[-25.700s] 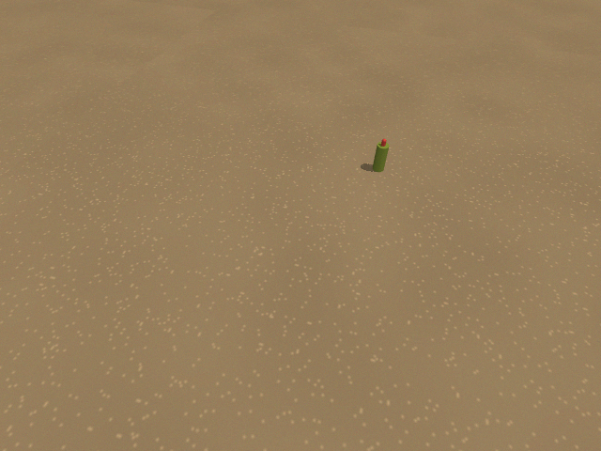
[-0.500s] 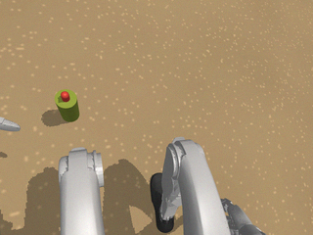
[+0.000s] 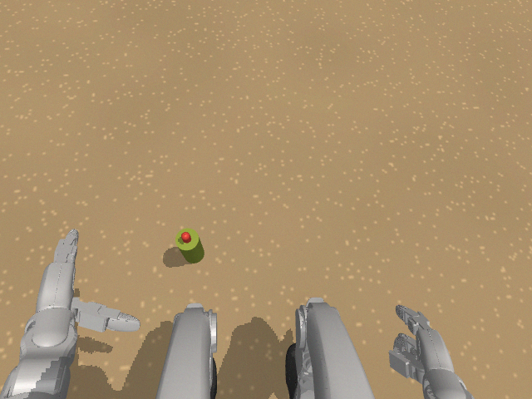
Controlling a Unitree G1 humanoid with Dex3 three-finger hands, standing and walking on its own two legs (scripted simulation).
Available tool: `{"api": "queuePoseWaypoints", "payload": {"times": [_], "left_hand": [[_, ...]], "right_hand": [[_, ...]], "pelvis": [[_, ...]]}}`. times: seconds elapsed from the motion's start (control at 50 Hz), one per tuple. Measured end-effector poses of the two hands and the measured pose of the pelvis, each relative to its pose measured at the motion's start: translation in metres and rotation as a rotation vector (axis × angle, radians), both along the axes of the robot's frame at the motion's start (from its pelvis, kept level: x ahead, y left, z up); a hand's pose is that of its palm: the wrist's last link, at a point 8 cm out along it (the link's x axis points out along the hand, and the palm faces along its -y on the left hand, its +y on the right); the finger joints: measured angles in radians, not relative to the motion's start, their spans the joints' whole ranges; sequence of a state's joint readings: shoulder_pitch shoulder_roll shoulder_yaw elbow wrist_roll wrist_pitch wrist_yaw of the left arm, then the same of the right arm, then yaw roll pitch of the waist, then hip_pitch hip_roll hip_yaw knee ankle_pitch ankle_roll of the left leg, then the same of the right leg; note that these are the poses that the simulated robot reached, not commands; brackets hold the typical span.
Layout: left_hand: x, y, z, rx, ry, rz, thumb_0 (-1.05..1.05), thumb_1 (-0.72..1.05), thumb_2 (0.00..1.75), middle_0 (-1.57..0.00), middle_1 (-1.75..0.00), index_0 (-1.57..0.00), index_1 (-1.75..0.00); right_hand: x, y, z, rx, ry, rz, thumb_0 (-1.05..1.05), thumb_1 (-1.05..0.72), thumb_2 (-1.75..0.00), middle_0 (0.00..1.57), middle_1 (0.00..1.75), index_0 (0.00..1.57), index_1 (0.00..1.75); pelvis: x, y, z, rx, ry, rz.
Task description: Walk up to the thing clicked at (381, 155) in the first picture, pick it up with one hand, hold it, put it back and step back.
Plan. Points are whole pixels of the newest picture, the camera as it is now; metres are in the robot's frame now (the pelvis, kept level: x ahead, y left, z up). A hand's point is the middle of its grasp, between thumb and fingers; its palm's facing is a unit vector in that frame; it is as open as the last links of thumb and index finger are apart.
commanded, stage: home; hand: left
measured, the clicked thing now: (190, 245) +0.47 +0.18 -0.46
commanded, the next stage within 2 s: none
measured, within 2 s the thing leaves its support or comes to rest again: neither
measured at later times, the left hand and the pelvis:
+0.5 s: hand (67, 335) +0.23 +0.20 +0.09, palm faces +0.12 -0.94 -0.32, open 17.2 cm; pelvis +0.05 +0.01 +0.15, yaw +1 degrees
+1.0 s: hand (65, 347) +0.22 +0.19 +0.11, palm faces +0.13 -0.95 -0.29, open 17.4 cm; pelvis +0.05 +0.00 +0.16, yaw +2 degrees
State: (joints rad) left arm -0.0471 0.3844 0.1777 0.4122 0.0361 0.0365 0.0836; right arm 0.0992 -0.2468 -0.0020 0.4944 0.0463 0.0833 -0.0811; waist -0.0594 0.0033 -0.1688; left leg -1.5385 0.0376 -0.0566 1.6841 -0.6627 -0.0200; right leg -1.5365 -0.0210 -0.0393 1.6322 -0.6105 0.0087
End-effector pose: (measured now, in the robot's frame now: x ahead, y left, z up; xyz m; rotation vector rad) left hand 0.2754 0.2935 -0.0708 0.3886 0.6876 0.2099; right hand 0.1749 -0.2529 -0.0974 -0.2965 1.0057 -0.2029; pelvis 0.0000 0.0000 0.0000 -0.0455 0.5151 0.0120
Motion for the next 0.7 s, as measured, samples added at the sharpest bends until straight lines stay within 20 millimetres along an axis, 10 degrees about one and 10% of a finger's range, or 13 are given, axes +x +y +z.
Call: {"api": "queuePoseWaypoints", "payload": {"times": [0.48,0.7], "left_hand": [[-0.068,-0.052,0.186,-0.108,0.029,0.072,-0.01,-0.50,0.08,-0.07,-0.06,-0.07,-0.07],[-0.091,-0.054,0.206,-0.133,0.020,0.085,-0.01,-0.53,0.07,-0.06,-0.05,-0.06,-0.06]], "right_hand": [[0.017,0.019,0.173,0.007,-0.264,-0.062,0.01,-0.89,-0.90,0.21,0.30,0.21,0.30],[0.039,0.032,0.199,0.018,-0.373,0.010,0.01,-0.89,-0.90,0.21,0.30,0.21,0.30]], "pelvis": [[0.049,0.006,0.145,0.011,-0.302,0.019],[0.049,0.007,0.158,0.016,-0.363,0.028]]}}
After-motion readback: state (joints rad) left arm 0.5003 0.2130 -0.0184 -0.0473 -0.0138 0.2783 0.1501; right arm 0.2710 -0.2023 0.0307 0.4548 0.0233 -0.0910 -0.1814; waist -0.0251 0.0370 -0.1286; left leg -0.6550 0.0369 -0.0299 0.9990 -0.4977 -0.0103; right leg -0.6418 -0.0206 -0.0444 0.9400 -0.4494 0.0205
